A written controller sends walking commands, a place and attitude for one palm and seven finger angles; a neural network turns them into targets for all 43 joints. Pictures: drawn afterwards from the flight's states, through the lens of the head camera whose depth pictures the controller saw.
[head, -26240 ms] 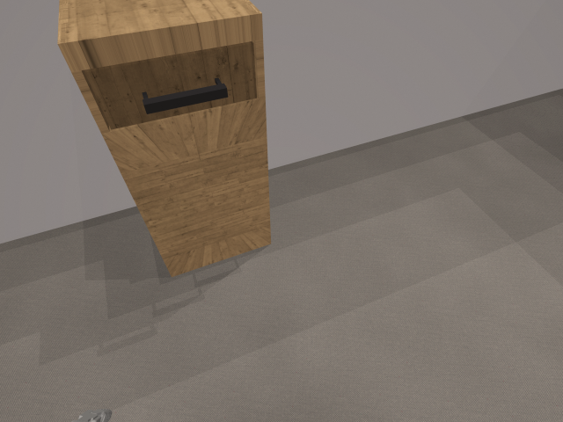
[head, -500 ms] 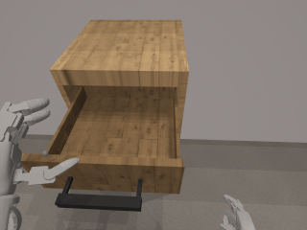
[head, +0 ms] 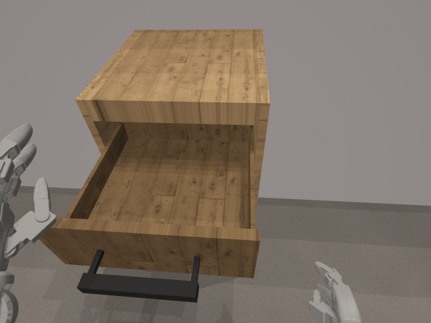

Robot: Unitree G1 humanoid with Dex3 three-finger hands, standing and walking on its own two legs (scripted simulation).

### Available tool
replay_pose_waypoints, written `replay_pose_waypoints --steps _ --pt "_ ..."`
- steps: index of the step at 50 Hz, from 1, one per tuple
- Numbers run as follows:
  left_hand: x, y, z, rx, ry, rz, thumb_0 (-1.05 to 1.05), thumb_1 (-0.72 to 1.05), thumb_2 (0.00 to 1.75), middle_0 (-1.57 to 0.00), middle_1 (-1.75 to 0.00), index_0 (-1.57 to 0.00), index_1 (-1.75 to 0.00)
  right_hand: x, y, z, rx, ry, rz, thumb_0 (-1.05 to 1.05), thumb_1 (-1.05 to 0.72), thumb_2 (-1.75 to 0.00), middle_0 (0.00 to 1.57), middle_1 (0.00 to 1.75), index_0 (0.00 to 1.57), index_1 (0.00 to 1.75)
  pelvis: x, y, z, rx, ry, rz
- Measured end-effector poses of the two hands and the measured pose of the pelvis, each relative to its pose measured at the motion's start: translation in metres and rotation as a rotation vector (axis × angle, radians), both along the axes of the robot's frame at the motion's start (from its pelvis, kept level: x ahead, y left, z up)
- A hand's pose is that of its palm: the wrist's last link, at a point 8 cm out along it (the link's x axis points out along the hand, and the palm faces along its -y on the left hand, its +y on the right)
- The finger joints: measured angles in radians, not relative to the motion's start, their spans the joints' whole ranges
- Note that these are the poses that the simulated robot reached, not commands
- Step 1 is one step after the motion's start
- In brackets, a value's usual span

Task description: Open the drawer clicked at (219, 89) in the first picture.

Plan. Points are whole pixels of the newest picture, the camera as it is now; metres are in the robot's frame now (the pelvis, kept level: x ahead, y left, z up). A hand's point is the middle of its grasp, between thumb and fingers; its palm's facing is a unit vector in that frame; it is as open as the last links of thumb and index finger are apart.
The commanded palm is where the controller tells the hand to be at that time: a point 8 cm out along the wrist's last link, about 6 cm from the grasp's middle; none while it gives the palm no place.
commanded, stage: draw the hand back to the body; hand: left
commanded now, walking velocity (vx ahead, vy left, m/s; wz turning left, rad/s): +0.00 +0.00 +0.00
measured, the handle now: (143, 273) +0.19 +0.16 +0.03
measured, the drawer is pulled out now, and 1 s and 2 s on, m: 0.29 0.29 0.29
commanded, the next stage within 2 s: step back with the hand held close in 0.04 s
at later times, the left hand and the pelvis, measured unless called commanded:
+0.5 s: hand (55, 225) +0.18 +0.23 +0.20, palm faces +0.31 -0.78 -0.54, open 7.4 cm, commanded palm +0.11 +0.28 +0.22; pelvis -0.03 +0.00 +0.00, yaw -1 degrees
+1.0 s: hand out of the picture +0.12 +0.26 +0.21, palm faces +0.43 -0.76 -0.49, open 7.4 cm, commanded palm +0.05 +0.30 +0.22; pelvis -0.08 +0.02 -0.01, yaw +0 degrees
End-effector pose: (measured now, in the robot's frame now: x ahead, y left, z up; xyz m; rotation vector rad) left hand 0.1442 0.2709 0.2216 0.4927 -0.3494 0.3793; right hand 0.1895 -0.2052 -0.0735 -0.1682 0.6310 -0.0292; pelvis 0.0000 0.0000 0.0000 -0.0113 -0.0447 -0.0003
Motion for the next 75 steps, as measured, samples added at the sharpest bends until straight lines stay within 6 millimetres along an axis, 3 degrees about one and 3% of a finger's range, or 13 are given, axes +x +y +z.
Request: replay_pose_waypoints --steps 8,14,20,25,39,51,56,61,64,67,71,75 --pt "0.003 -0.007 0.002 0.017 0.004 -0.004 0.01 0.87 0.89 -0.21 -0.31 -0.21 -0.32 -0.006 -0.008 -0.005 0.009 0.016 -0.015 0.01 -0.90 -0.90 0.20 0.30 0.20 0.30 0.000 -0.006 0.000 0.003 0.003 -0.002" --pt "0.006 -0.002 0.020 0.125 -0.051 -0.009 0.01 0.88 0.90 -0.21 -0.30 -0.21 -0.31 -0.017 -0.022 -0.008 0.004 0.052 -0.046 0.01 -0.90 -0.90 0.20 0.30 0.20 0.30 -0.005 -0.008 0.000 -0.003 0.039 0.004" --pt "0.008 -0.008 0.005 0.137 0.031 -0.075 0.01 0.89 0.90 -0.21 -0.30 -0.21 -0.31 -0.038 -0.042 -0.008 -0.025 0.088 -0.141 0.01 -0.90 -0.90 0.20 0.30 0.20 0.30 -0.015 -0.002 -0.001 0.004 0.068 -0.009" --pt "-0.002 -0.005 -0.004 0.154 0.077 -0.110 0.01 0.89 0.90 -0.21 -0.30 -0.22 -0.31 -0.060 -0.049 -0.006 -0.059 0.105 -0.190 0.01 -0.90 -0.90 0.20 0.30 0.20 0.30 -0.026 0.002 -0.003 0.007 0.080 -0.011" --pt "-0.048 0.011 0.005 0.163 -0.052 -0.060 0.01 0.88 0.90 -0.21 -0.30 -0.22 -0.31 -0.095 -0.021 -0.009 -0.053 0.079 -0.135 0.01 -0.90 -0.90 0.20 0.30 0.20 0.30 -0.063 0.011 -0.011 0.005 0.077 -0.010" --pt "-0.067 0.025 0.005 0.184 -0.105 -0.049 0.01 0.88 0.90 -0.21 -0.30 -0.22 -0.31 -0.117 -0.007 -0.009 -0.088 0.075 -0.112 0.01 -0.90 -0.90 0.20 0.30 0.20 0.30 -0.079 0.020 -0.014 0.000 0.081 -0.004" --pt "-0.066 0.013 0.007 0.168 -0.131 -0.075 0.01 0.89 0.90 -0.21 -0.30 -0.21 -0.30 -0.122 -0.006 -0.012 -0.069 0.082 -0.087 0.01 -0.90 -0.90 0.20 0.30 0.20 0.30 -0.089 0.013 -0.013 0.009 0.113 -0.043" --pt "-0.062 -0.020 -0.001 0.147 -0.073 -0.185 0.01 0.89 0.90 -0.20 -0.30 -0.21 -0.30 -0.137 -0.016 -0.014 -0.028 0.078 -0.083 0.01 -0.90 -0.90 0.21 0.30 0.20 0.30 -0.118 -0.001 -0.010 -0.013 0.118 -0.073" --pt "-0.076 -0.041 0.000 0.183 -0.024 -0.264 0.01 0.89 0.90 -0.21 -0.30 -0.21 -0.30 -0.153 -0.029 -0.012 -0.009 0.067 -0.115 0.01 -0.90 -0.90 0.21 0.30 0.20 0.30 -0.134 -0.011 -0.010 -0.028 0.113 -0.066" --pt "-0.097 -0.048 0.005 0.225 -0.005 -0.294 0.01 0.88 0.90 -0.21 -0.30 -0.22 -0.31 -0.172 -0.046 -0.010 -0.019 0.081 -0.172 0.01 -0.90 -0.90 0.21 0.30 0.20 0.30 -0.143 -0.017 -0.009 -0.010 0.111 -0.058" --pt "-0.121 -0.034 0.011 0.237 -0.008 -0.208 0.01 0.88 0.90 -0.22 -0.30 -0.22 -0.31 -0.196 -0.063 -0.002 -0.075 0.127 -0.210 0.01 -0.90 -0.90 0.20 0.30 0.20 0.30 -0.155 -0.019 -0.002 0.031 0.115 -0.051" --pt "-0.141 -0.013 0.003 0.185 -0.015 -0.107 0.01 0.88 0.90 -0.21 -0.30 -0.22 -0.31 -0.214 -0.069 0.005 -0.133 0.128 -0.207 0.01 -0.90 -0.90 0.20 0.30 0.20 0.30 -0.176 -0.014 -0.001 0.032 0.118 -0.022"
